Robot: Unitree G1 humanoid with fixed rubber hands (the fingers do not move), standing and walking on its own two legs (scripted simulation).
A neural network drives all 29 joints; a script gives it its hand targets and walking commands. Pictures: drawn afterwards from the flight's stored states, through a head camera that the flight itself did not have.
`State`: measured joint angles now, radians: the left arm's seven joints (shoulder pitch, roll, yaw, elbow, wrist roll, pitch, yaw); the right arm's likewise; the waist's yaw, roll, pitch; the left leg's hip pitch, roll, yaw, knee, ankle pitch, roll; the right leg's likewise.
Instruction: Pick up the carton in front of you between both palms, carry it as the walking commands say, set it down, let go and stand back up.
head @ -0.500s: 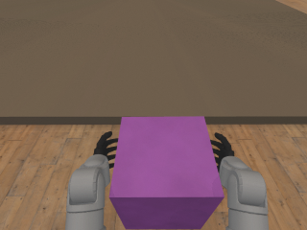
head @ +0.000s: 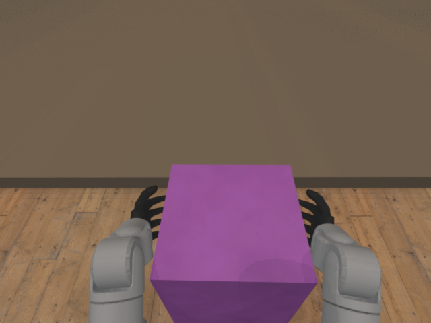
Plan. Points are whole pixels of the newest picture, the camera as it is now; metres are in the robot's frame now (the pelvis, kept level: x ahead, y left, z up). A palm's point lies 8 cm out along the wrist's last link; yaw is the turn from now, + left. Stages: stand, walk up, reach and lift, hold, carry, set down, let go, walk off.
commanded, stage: carry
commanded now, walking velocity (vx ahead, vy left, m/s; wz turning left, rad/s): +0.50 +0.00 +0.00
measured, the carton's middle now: (230, 249) +0.27 +0.00 +0.01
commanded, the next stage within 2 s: none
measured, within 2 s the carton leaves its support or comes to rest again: neither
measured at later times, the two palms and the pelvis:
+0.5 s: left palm (169, 98) +0.63 +0.16 +0.09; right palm (288, 106) +0.60 -0.14 +0.09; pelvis +0.34 +0.04 +0.01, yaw -4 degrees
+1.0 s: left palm (194, 23) +0.97 +0.13 +0.14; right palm (286, 25) +0.97 -0.17 +0.14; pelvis +0.57 +0.00 -0.01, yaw -2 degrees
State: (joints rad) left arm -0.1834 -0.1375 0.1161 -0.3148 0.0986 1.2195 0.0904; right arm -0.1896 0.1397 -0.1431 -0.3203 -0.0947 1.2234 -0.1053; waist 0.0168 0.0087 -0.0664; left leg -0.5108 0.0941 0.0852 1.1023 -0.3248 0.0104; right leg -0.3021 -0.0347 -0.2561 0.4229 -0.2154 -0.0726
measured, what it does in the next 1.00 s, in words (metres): walks ahead: left foot, then right foot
